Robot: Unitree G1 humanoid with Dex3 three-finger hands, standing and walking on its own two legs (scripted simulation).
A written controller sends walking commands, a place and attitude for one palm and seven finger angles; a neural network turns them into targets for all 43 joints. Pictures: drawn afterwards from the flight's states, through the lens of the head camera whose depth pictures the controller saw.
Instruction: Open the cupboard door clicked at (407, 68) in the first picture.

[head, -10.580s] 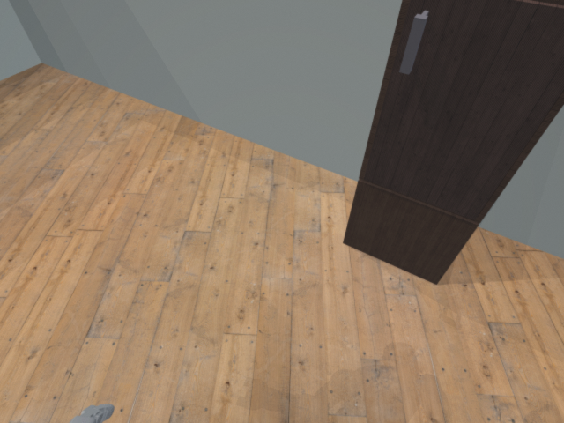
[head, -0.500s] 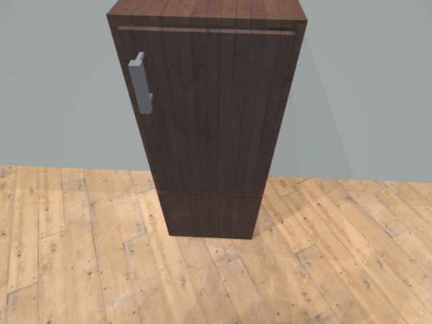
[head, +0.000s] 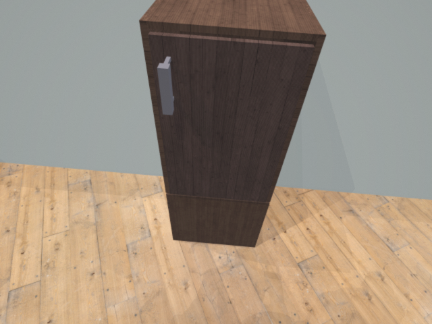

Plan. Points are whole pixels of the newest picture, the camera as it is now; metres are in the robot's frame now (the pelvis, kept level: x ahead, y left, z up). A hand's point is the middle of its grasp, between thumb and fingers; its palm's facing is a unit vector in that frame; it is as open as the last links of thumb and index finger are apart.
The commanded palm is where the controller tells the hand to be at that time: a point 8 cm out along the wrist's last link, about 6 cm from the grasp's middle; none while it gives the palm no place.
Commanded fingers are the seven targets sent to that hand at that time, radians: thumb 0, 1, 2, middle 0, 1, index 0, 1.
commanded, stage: shuffle to correct the standing spot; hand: left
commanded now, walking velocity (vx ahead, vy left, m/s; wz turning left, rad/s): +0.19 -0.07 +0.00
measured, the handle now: (168, 85) +0.61 +0.16 +0.14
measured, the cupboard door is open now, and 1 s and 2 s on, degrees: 0 0 0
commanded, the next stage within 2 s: come to a stop and stand still in 0.28 s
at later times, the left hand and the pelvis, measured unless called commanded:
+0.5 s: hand out of the picture -0.02 +0.13 -0.19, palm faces +0.04 -0.99 -0.11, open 7.4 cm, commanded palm none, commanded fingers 0.00 0.90 0.90 -0.20 -0.30 -0.20 -0.30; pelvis +0.06 -0.01 -0.01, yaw -2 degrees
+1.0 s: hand out of the picture +0.09 +0.15 -0.17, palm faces +0.02 -0.98 -0.22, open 7.3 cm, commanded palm none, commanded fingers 0.00 0.90 0.90 -0.20 -0.30 -0.20 -0.30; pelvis +0.04 -0.03 +0.00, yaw -1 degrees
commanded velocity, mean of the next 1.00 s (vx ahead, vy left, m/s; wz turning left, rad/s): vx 0.02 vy -0.02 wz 0.00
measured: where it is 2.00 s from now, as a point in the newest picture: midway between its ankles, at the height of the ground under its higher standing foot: outside the picture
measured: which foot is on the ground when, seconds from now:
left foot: down 0.00-1.00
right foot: down 0.00-1.00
